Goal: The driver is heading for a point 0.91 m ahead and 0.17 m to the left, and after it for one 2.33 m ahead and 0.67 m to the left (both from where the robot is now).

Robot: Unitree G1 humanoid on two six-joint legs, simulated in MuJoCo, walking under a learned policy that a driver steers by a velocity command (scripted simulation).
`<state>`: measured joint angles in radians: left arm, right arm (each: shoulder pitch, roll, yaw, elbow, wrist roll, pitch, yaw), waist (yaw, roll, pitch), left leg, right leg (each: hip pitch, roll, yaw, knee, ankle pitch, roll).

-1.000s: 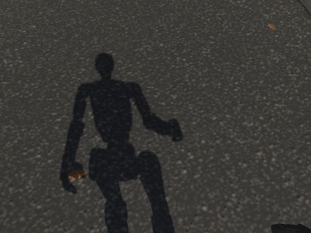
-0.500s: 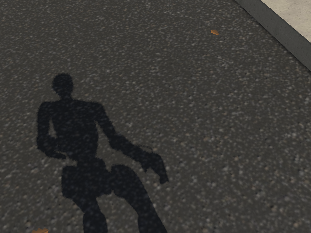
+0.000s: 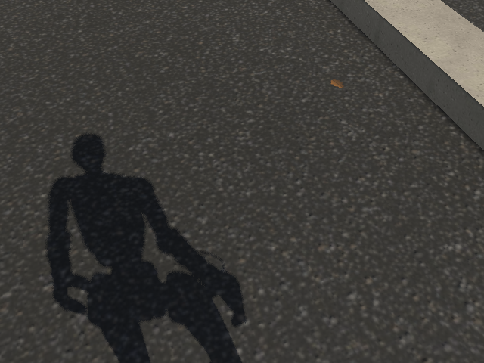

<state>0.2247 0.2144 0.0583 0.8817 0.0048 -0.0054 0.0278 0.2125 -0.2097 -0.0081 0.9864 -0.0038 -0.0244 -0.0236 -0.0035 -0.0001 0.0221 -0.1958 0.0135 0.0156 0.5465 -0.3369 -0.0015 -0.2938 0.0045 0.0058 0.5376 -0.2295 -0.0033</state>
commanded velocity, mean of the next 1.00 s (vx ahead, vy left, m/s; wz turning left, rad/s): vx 0.40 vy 0.00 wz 0.00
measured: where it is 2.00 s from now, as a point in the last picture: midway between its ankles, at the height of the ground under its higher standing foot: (240, 213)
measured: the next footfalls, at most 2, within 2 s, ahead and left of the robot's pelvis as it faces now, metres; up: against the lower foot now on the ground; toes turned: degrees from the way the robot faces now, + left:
left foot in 0.68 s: +0.46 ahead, +0.12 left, +0.00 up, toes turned +3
right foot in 1.26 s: +0.78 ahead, -0.11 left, +0.00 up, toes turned -2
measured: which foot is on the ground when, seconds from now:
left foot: down 0.00-0.20, up 0.22-0.66, down 0.68-1.00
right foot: down 0.00-0.70, up 0.72-1.00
